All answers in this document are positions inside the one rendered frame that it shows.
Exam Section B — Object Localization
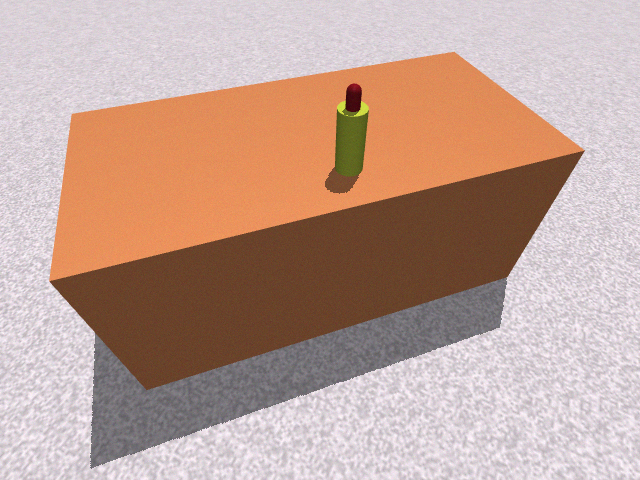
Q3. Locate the bottle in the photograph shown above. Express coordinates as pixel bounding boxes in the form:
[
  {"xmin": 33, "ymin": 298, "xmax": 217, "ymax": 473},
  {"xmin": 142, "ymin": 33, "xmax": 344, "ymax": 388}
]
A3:
[{"xmin": 335, "ymin": 83, "xmax": 369, "ymax": 177}]

